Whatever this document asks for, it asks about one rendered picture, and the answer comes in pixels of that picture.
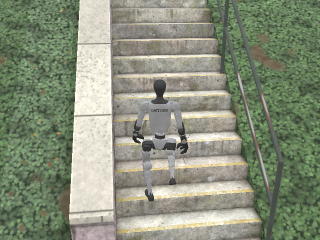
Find stairs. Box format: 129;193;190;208
111;0;262;240

